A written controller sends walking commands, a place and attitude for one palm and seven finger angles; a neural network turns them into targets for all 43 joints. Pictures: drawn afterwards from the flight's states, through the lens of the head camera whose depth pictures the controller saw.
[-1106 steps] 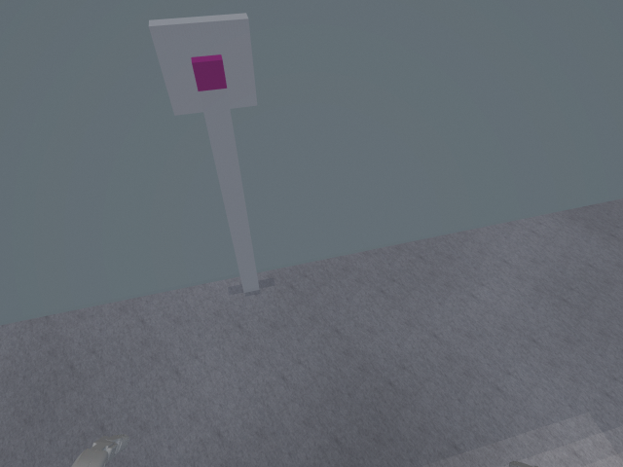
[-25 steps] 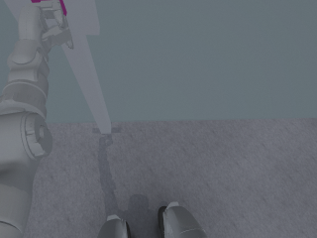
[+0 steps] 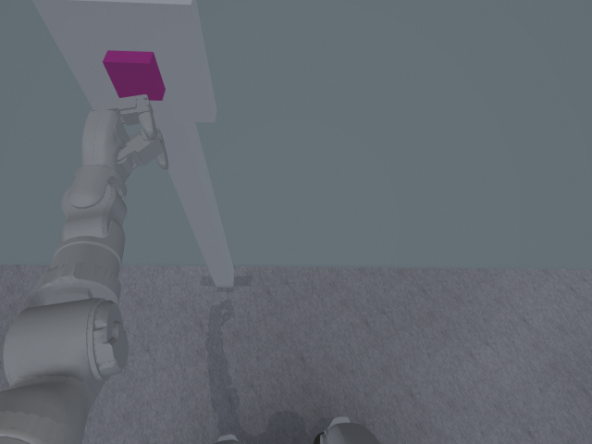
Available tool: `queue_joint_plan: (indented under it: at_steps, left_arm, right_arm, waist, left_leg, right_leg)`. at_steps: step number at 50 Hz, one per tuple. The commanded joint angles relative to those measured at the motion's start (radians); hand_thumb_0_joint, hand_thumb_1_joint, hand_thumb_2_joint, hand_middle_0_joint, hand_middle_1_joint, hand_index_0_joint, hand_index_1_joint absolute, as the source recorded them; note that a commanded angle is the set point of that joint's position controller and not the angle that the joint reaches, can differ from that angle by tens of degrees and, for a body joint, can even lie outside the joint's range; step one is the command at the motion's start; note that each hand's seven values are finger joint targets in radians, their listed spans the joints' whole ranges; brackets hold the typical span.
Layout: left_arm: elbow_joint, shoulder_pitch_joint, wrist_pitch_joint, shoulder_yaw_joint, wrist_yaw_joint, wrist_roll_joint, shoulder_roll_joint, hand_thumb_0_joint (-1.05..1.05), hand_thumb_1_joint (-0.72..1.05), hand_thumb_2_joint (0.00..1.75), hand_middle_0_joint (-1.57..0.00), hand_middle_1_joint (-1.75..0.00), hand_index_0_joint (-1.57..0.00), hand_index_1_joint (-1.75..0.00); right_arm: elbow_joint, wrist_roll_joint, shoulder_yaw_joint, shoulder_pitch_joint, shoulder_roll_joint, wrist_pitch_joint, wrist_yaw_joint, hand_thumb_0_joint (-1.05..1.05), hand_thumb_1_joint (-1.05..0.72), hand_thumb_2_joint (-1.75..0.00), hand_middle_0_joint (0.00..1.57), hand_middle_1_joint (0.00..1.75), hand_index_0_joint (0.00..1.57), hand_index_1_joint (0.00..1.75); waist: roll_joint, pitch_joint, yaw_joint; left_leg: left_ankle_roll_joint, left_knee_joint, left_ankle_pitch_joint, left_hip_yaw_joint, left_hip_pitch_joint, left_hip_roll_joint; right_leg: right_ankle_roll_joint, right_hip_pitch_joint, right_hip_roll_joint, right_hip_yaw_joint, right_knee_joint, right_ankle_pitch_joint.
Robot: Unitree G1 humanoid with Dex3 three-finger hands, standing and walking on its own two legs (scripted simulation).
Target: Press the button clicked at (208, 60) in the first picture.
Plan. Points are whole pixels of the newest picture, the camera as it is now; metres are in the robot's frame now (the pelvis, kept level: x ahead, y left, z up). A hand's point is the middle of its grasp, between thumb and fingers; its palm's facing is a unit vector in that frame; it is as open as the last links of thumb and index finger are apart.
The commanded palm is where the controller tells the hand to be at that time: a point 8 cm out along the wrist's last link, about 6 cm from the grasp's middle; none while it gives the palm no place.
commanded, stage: pull the fist back off the button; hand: left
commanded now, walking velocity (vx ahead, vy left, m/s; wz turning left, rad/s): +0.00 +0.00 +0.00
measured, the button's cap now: (136, 74) +0.58 +0.18 +0.14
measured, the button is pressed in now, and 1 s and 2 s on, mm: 0 0 0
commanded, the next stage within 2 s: draw the hand back to the body in 0.26 s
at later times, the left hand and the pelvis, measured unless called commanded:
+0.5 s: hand (143, 166) +0.43 +0.16 +0.13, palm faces -0.05 -1.00 -0.01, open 3.1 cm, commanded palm +0.39 +0.21 +0.12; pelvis -0.01 -0.01 +0.01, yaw +1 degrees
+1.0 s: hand (56, 285) +0.28 +0.20 +0.16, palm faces +0.14 -0.98 -0.15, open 3.1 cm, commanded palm +0.24 +0.25 +0.17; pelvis -0.02 +0.00 +0.03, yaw +2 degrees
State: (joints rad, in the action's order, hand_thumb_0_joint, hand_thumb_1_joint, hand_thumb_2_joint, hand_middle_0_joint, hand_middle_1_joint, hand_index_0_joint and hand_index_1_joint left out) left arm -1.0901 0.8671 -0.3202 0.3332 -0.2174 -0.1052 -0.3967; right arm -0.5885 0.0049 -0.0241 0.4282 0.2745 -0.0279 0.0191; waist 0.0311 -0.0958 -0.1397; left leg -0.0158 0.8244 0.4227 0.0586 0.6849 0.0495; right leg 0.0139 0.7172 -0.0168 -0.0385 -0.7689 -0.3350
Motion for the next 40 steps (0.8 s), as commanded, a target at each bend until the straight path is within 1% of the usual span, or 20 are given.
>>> queue_joint_plan:
  at_steps: [1, 5, 7, 9, 11, 12, 14, 16, 18, 20, 22, 23, 24, 27, 29, 33, 34, 35, 37, 40]
  left_arm:
    - [0.282, 0.356, -0.038, 0.005, -0.012, -0.037, -0.197, 0.00, 0.90, 0.90, -1.30, -1.50, -1.30, -1.50]
    - [0.423, 0.319, -0.055, -0.069, -0.021, -0.063, -0.104, 0.00, 0.90, 0.90, -1.30, -1.50, -1.30, -1.50]
    - [0.425, 0.318, -0.051, -0.085, -0.020, -0.078, -0.082, 0.00, 0.90, 0.90, -1.30, -1.50, -1.30, -1.50]
    - [0.397, 0.292, -0.040, -0.067, -0.019, -0.081, -0.107, 0.00, 0.90, 0.90, -1.30, -1.50, -1.30, -1.50]
    - [0.347, 0.364, -0.026, -0.089, -0.011, -0.069, -0.094, 0.00, 0.90, 0.90, -1.30, -1.50, -1.30, -1.50]
    - [0.331, 0.382, -0.025, -0.080, -0.006, -0.061, -0.111, 0.00, 0.90, 0.90, -1.30, -1.50, -1.30, -1.50]
    - [0.341, 0.419, -0.040, -0.054, 0.004, -0.055, -0.152, 0.00, 0.90, 0.90, -1.30, -1.50, -1.30, -1.50]
    - [0.311, 0.430, -0.053, -0.055, 0.006, -0.053, -0.147, 0.00, 0.90, 0.90, -1.30, -1.50, -1.30, -1.50]
    - [0.319, 0.440, -0.074, -0.067, 0.000, -0.051, -0.136, 0.00, 0.90, 0.90, -1.30, -1.50, -1.30, -1.50]
    - [0.343, 0.326, -0.081, -0.029, -0.012, -0.063, -0.159, 0.00, 0.90, 0.90, -1.30, -1.50, -1.30, -1.50]
    - [0.370, 0.204, -0.065, -0.002, -0.032, -0.076, -0.185, 0.00, 0.90, 0.90, -1.30, -1.50, -1.30, -1.50]
    - [0.396, 0.160, -0.049, -0.023, -0.042, -0.084, -0.157, 0.00, 0.90, 0.90, -1.30, -1.50, -1.30, -1.50]
    - [0.400, 0.076, -0.032, 0.008, -0.050, -0.095, -0.178, 0.00, 0.90, 0.90, -1.30, -1.50, -1.30, -1.50]
    - [0.492, -0.006, 0.024, -0.003, -0.074, -0.123, -0.167, 0.00, 0.90, 0.90, -1.30, -1.50, -1.30, -1.50]
    - [0.577, -0.040, 0.042, -0.002, -0.078, -0.143, -0.164, 0.00, 0.90, 0.90, -1.30, -1.50, -1.30, -1.50]
    - [0.821, -0.076, 0.036, -0.035, -0.083, -0.170, -0.130, 0.00, 0.90, 0.90, -1.30, -1.50, -1.30, -1.50]
    - [0.882, -0.088, 0.031, -0.061, -0.083, -0.169, -0.115, 0.00, 0.90, 0.90, -1.30, -1.50, -1.30, -1.50]
    - [0.889, -0.136, 0.040, -0.069, -0.084, -0.174, -0.097, 0.00, 0.90, 0.90, -1.30, -1.50, -1.30, -1.50]
    - [0.911, -0.194, 0.064, -0.056, -0.086, -0.181, -0.111, 0.00, 0.90, 0.90, -1.30, -1.50, -1.30, -1.50]
    - [0.914, -0.284, 0.129, -0.079, -0.099, -0.191, -0.078, 0.00, 0.90, 0.90, -1.30, -1.50, -1.30, -1.50]
  right_arm:
    - [0.083, -0.018, 0.062, 0.105, 0.152, 0.014, -0.013, 0.00, -0.90, -0.90, 0.20, 0.30, 0.20, 0.30]
    - [0.092, -0.027, 0.065, 0.063, 0.135, 0.023, -0.017, 0.00, -0.90, -0.90, 0.20, 0.30, 0.20, 0.30]
    - [0.080, -0.027, 0.064, 0.052, 0.136, 0.026, -0.020, 0.00, -0.90, -0.90, 0.20, 0.30, 0.20, 0.30]
    - [0.076, -0.030, 0.062, 0.042, 0.142, 0.025, -0.026, 0.00, -0.90, -0.90, 0.20, 0.30, 0.20, 0.30]
    - [0.061, -0.032, 0.056, 0.026, 0.136, 0.027, -0.034, 0.00, -0.90, -0.90, 0.20, 0.30, 0.20, 0.30]
    - [0.056, -0.032, 0.055, 0.024, 0.137, 0.028, -0.037, 0.00, -0.90, -0.90, 0.20, 0.30, 0.20, 0.30]
    - [0.056, -0.028, 0.052, 0.018, 0.140, 0.033, -0.042, 0.00, -0.90, -0.90, 0.20, 0.30, 0.20, 0.30]
    - [0.054, -0.028, 0.045, 0.005, 0.133, 0.040, -0.045, 0.00, -0.90, -0.90, 0.20, 0.30, 0.20, 0.30]
    - [0.055, -0.026, 0.043, -0.002, 0.132, 0.049, -0.044, 0.00, -0.90, -0.90, 0.20, 0.30, 0.20, 0.30]
    - [0.076, -0.027, 0.047, -0.010, 0.135, 0.055, -0.041, 0.00, -0.90, -0.90, 0.20, 0.30, 0.20, 0.30]
    - [0.101, -0.033, 0.045, -0.030, 0.137, 0.055, -0.040, 0.00, -0.90, -0.90, 0.20, 0.30, 0.20, 0.30]
    - [0.116, -0.036, 0.043, -0.040, 0.134, 0.055, -0.036, 0.00, -0.90, -0.90, 0.20, 0.30, 0.20, 0.30]
    - [0.128, -0.038, 0.045, -0.043, 0.136, 0.053, -0.035, 0.00, -0.90, -0.90, 0.20, 0.30, 0.20, 0.30]
    - [0.161, -0.054, 0.041, -0.087, 0.134, 0.049, -0.041, 0.00, -0.90, -0.90, 0.20, 0.30, 0.20, 0.30]
    - [0.179, -0.061, 0.040, -0.114, 0.133, 0.052, -0.048, 0.00, -0.90, -0.90, 0.20, 0.30, 0.20, 0.30]
    - [0.193, -0.063, 0.033, -0.165, 0.114, 0.083, -0.061, 0.00, -0.90, -0.90, 0.20, 0.30, 0.20, 0.30]
    - [0.196, -0.064, 0.032, -0.177, 0.111, 0.094, -0.064, 0.00, -0.90, -0.90, 0.20, 0.30, 0.20, 0.30]
    - [0.190, -0.064, 0.029, -0.189, 0.105, 0.105, -0.065, 0.00, -0.90, -0.90, 0.20, 0.30, 0.20, 0.30]
    - [0.179, -0.065, 0.027, -0.203, 0.111, 0.122, -0.073, 0.00, -0.90, -0.90, 0.20, 0.30, 0.20, 0.30]
    - [0.184, -0.071, 0.019, -0.245, 0.113, 0.142, -0.082, 0.00, -0.90, -0.90, 0.20, 0.30, 0.20, 0.30]
  waist:
    - [0.005, -0.418, 0.019]
    - [0.074, -0.444, 0.023]
    - [0.029, -0.410, 0.012]
    - [-0.011, -0.367, 0.018]
    - [-0.013, -0.304, -0.005]
    - [-0.010, -0.285, -0.003]
    - [-0.003, -0.309, 0.003]
    - [0.009, -0.331, 0.004]
    - [0.042, -0.377, 0.013]
    - [0.035, -0.457, 0.052]
    - [0.034, -0.472, 0.089]
    - [0.021, -0.460, 0.092]
    - [-0.012, -0.458, 0.114]
    - [-0.072, -0.323, 0.113]
    - [-0.085, -0.278, 0.114]
    - [0.008, -0.286, 0.125]
    - [0.043, -0.289, 0.117]
    - [0.061, -0.266, 0.124]
    - [0.027, -0.223, 0.125]
    - [0.000, -0.141, 0.131]
  left_leg:
    - [-0.019, -0.080, -0.439, -0.033, -0.214, -0.043]
    - [-0.013, -0.079, -0.505, -0.043, -0.329, -0.038]
    - [-0.013, -0.087, -0.482, -0.048, -0.329, -0.036]
    - [-0.015, -0.100, -0.426, -0.045, -0.285, -0.042]
    - [-0.016, -0.112, -0.343, -0.046, -0.252, -0.048]
    - [-0.016, -0.115, -0.317, -0.049, -0.241, -0.050]
    - [-0.017, -0.115, -0.299, -0.052, -0.245, -0.053]
    - [-0.015, -0.112, -0.298, -0.053, -0.251, -0.056]
    - [-0.010, -0.106, -0.312, -0.059, -0.275, -0.058]
    - [-0.007, -0.108, -0.365, -0.058, -0.306, -0.055]
    - [-0.005, -0.121, -0.390, -0.048, -0.291, -0.055]
    - [-0.007, -0.132, -0.390, -0.044, -0.283, -0.055]
    - [-0.011, -0.138, -0.399, -0.042, -0.262, -0.054]
    - [-0.018, -0.180, -0.309, -0.023, -0.212, -0.051]
    - [-0.022, -0.201, -0.267, -0.023, -0.226, -0.050]
    - [-0.021, -0.231, -0.270, -0.035, -0.333, -0.047]
    - [-0.021, -0.233, -0.273, -0.037, -0.363, -0.046]
    - [-0.019, -0.242, -0.262, -0.042, -0.377, -0.045]
    - [-0.016, -0.261, -0.229, -0.052, -0.377, -0.042]
    - [-0.016, -0.290, -0.155, -0.060, -0.368, -0.044]
  right_leg:
    - [0.007, -0.337, -0.026, 0.018, 0.054, 0.487]
    - [0.010, -0.312, -0.025, 0.014, 0.062, 0.489]
    - [0.007, -0.304, -0.026, 0.009, 0.072, 0.474]
    - [0.008, -0.326, -0.023, 0.012, 0.080, 0.454]
    - [0.003, -0.292, -0.016, 0.012, 0.090, 0.398]
    - [0.005, -0.279, -0.014, 0.014, 0.094, 0.369]
    - [0.007, -0.297, -0.010, 0.021, 0.093, 0.349]
    - [0.007, -0.298, -0.008, 0.024, 0.088, 0.347]
    - [0.012, -0.298, -0.008, 0.023, 0.075, 0.349]
    - [0.015, -0.352, -0.009, 0.023, 0.063, 0.394]
    - [0.019, -0.416, -0.006, 0.026, 0.062, 0.437]
    - [0.017, -0.433, -0.006, 0.023, 0.067, 0.445]
    - [0.019, -0.470, -0.005, 0.024, 0.070, 0.460]
    - [0.009, -0.478, 0.000, 0.028, 0.118, 0.408]
    - [0.008, -0.478, 0.001, 0.033, 0.148, 0.348]
    - [0.015, -0.479, 0.000, 0.030, 0.170, 0.319]
    - [0.017, -0.471, -0.001, 0.029, 0.172, 0.306]
    - [0.018, -0.458, 0.000, 0.026, 0.182, 0.291]
    - [0.016, -0.453, 0.000, 0.020, 0.199, 0.248]
    - [0.013, -0.433, 0.009, 0.018, 0.231, 0.161]
